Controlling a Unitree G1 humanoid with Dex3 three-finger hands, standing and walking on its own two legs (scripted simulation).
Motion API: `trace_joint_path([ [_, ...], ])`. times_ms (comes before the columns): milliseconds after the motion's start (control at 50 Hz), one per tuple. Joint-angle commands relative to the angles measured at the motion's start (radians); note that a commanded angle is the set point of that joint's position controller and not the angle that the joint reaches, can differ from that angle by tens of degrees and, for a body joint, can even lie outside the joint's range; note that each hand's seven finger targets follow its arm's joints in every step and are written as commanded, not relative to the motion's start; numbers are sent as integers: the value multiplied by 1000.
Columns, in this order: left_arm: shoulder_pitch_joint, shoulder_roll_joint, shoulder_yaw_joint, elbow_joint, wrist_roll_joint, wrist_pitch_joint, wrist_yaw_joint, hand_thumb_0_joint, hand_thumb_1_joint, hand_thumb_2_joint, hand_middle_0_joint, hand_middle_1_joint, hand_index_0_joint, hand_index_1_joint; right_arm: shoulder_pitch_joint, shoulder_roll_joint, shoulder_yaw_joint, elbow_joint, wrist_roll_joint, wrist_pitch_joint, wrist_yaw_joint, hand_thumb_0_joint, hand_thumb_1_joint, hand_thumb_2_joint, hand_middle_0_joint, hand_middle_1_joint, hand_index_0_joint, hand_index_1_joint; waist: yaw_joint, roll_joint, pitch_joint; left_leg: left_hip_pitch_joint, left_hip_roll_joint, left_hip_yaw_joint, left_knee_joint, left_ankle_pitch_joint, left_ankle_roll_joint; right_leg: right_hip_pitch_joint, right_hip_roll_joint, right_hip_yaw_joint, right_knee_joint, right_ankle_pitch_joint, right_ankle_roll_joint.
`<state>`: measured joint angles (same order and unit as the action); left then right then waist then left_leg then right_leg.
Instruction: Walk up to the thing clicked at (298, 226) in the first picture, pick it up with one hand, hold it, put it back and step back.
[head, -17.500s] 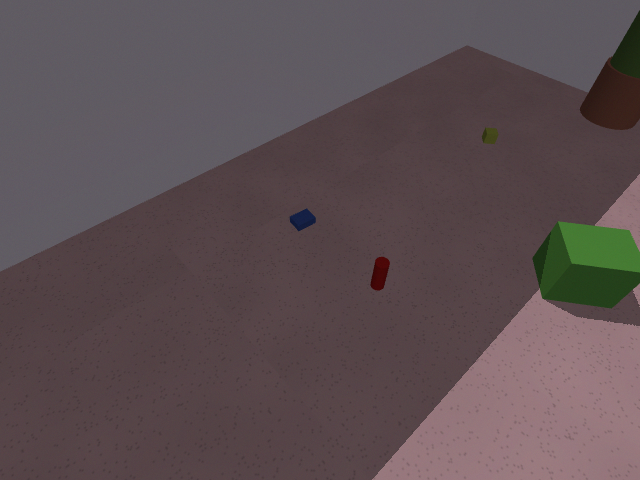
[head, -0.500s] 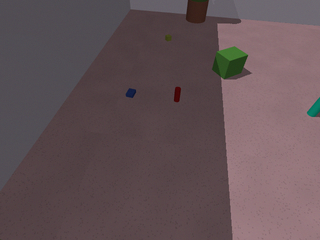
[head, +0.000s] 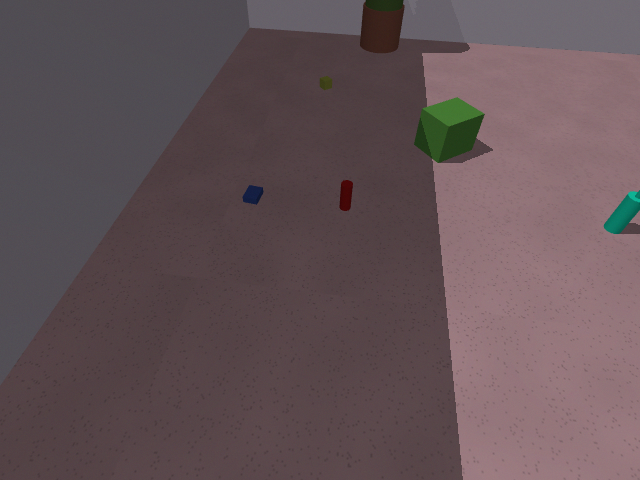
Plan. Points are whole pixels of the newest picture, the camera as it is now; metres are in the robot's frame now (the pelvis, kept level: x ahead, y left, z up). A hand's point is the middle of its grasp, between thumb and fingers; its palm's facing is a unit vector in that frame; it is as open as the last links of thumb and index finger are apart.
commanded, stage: walk up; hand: left
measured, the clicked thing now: (253, 194) +1.49 +0.28 -0.77
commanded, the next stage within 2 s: none
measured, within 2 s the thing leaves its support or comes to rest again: neither
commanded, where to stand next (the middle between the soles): +1.10 +0.03 m, yaw +1 degrees
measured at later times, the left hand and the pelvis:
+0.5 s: hand (162, 475) +0.18 +0.22 -0.15, palm faces +0.06 -0.93 -0.37, open 7.4 cm; pelvis +0.18 -0.06 -0.01, yaw +2 degrees
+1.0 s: hand (190, 268) +0.54 +0.25 -0.14, palm faces -0.04 -0.93 -0.37, open 7.4 cm; pelvis +0.45 -0.03 -0.02, yaw +1 degrees
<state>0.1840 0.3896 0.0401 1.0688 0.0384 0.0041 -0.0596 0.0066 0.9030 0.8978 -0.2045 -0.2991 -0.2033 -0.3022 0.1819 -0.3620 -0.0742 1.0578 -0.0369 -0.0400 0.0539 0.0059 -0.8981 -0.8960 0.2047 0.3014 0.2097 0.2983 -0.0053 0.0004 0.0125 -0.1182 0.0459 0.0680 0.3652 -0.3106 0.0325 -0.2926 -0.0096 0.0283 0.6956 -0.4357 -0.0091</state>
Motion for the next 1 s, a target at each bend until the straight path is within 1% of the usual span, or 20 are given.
trace_joint_path([
  [0, -114, 219, 59, -136, -11, -60, -16, 0, 900, 900, -200, -300, -200, -300, -33, -307, -80, -99, -3, -31, -14, 0, -900, -900, 200, 300, 200, 300, -27, 116, 51, 159, 273, -281, -225, -259, 174, -295, -67, 1, 23, -24, -1],
  [80, 33, 221, 85, -114, -11, -51, -28, 0, 900, 900, -200, -300, -200, -300, -128, -319, -92, -149, -9, -16, -2, 0, -900, -900, 200, 300, 200, 300, 49, 199, -1, -103, 183, -118, -130, -315, 121, 86, -47, -86, -118, 119, 4],
  [120, 265, 260, 113, -28, -8, -62, -5, 0, 900, 900, -200, -300, -200, -300, -181, -257, -70, -175, -12, -1, -5, 0, -900, -900, 200, 300, 200, 300, 169, 13, -48, -387, 95, -18, 202, -388, 74, 448, -15, -92, -190, 188, -5],
  [140, 383, 331, 139, 3, 1, -70, 13, 0, 900, 900, -200, -300, -200, -300, -141, -160, -38, -183, -15, 4, -6, 0, -900, -900, 200, 300, 200, 300, 221, -289, -46, -565, -37, 68, 563, -434, 40, 523, -93, 72, -316, -86, -15],
  [160, 339, 378, 146, -48, 14, -77, 27, 0, 900, 900, -200, -300, -200, -300, -121, -136, -26, -203, -1, 12, -5, 0, -900, -900, 200, 300, 200, 300, 201, -329, 23, -683, -121, -123, 786, -352, 2, 375, -297, 458, -507, -452, -54],
  [180, 155, 398, 136, -118, 7, -79, 32, 0, 900, 900, -200, -300, -200, -300, -70, -215, -46, -199, 21, 18, -6, 0, -900, -900, 200, 300, 200, 300, 111, -201, 81, -609, -82, -213, 810, -218, -6, 194, -412, 638, -675, -614, -90],
  [200, 59, 420, 128, -162, -3, -86, 30, 0, 900, 900, -200, -300, -200, -300, -50, -266, -58, -181, 22, 12, -3, 0, -900, -900, 200, 300, 200, 300, 71, -173, 157, -573, -22, -238, 801, -143, 2, 87, -417, 667, -710, -621, -139],
  [260, -27, 302, 102, -178, -23, -108, 32, 0, 900, 900, -200, -300, -200, -300, 64, -289, -58, -102, 41, 1, 8, 0, -900, -900, 200, 300, 200, 300, -18, -131, 123, -480, 15, -250, 720, 40, -7, 126, -229, 255, -604, -192, -66],
  [300, 8, 276, 95, -175, -28, -117, 34, 0, 900, 900, -200, -300, -200, -300, 93, -266, -52, -102, 37, 3, 17, 0, -900, -900, 200, 300, 200, 300, -12, -113, 112, -446, 13, -218, 651, 107, -24, 135, -220, 149, -592, -47, -91],
  [420, 64, 291, 108, -196, -27, -128, 40, 0, 900, 900, -200, -300, -200, -300, -30, -246, -50, -182, 14, 1, 41, 0, -900, -900, 200, 300, 200, 300, 32, -53, 154, -507, 33, -173, 412, 174, -56, 214, -238, 31, -581, 78, -141],
  [500, 140, 287, 105, -190, -24, -114, 36, 0, 900, 900, -200, -300, -200, -300, -146, -216, -40, -240, 7, -11, 48, 0, -900, -900, 200, 300, 200, 300, 81, -68, 99, -413, 29, -35, 213, 166, -24, 324, -213, -70, -456, 459, -140],
  [580, 101, 281, 89, -216, -31, -98, 45, 0, 900, 900, -200, -300, -200, -300, 101, -245, -73, -181, -4, -20, 26, 0, -900, -900, 200, 300, 200, 300, -54, 31, -35, -16, -45, 41, 141, 172, 48, 222, -188, -143, -74, 725, -121],
  [600, 160, 225, 67, -226, -38, -92, 47, 0, 900, 900, -200, -300, -200, -300, 259, -304, -99, -150, -18, -26, 15, 0, -900, -900, 200, 300, 200, 300, -112, 145, -150, 252, 2, -51, 138, 90, 111, 46, -129, -165, 199, 599, -80],
  [620, 202, 148, 52, -241, -51, -92, 41, 0, 900, 900, -200, -300, -200, -300, 326, -391, -132, -168, -16, -30, -1, 0, -900, -900, 200, 300, 200, 300, -122, 376, -219, 447, 251, -502, 70, -31, 194, -251, 41, -156, 460, 123, -21],
  [640, 186, 237, 71, -237, -55, -88, 50, 0, 900, 900, -200, -300, -200, -300, 297, -404, -127, -187, 20, -33, -3, 0, -900, -900, 200, 300, 200, 300, -121, 278, -272, 486, 347, -792, -39, -39, 292, -333, 89, -7, 549, -110, -46],
  [660, 112, 274, 63, -236, -45, -87, 55, 0, 900, 900, -200, -300, -200, -300, 254, -390, -129, -201, 39, -31, -8, 0, -900, -900, 200, 300, 200, 300, -116, 206, -207, 380, 368, -753, -70, -46, 294, -346, 15, 68, 587, -99, -59],
  [720, 134, 220, 50, -222, -65, -93, 41, 0, 900, 900, -200, -300, -200, -300, 139, -290, -71, -237, 45, -40, -28, 0, -900, -900, 200, 300, 200, 300, -27, 82, -47, 105, 260, -311, -41, 393, 188, -247, -46, 105, 514, 73, -47],
  [760, 152, 200, 49, -217, -59, -80, 29, 0, 900, 900, -200, -300, -200, -300, 132, -268, -60, -241, 45, -52, -30, 0, -900, -900, 200, 300, 200, 300, -10, 81, -9, 10, 225, -210, -62, 481, 183, -203, -49, 72, 451, 111, -22],
  [860, 61, 181, 51, -257, -37, -77, -7, 0, 900, 900, -200, -300, -200, -300, 83, -288, -60, -283, 30, -69, -20, 0, -900, -900, 200, 300, 200, 300, -9, 121, 104, -82, 201, -83, -117, 341, 212, -205, -102, -21, 92, 211, 20],
  [980, 95, 196, 84, -225, -28, -88, -11, 0, 900, 900, -200, -300, -200, -300, 69, -301, -62, -306, 37, -57, -11, 0, -900, -900, 200, 300, 200, 300, 30, 118, 24, -184, 188, -91, 15, 116, 144, 105, -49, -96, -80, 382, -16],
])
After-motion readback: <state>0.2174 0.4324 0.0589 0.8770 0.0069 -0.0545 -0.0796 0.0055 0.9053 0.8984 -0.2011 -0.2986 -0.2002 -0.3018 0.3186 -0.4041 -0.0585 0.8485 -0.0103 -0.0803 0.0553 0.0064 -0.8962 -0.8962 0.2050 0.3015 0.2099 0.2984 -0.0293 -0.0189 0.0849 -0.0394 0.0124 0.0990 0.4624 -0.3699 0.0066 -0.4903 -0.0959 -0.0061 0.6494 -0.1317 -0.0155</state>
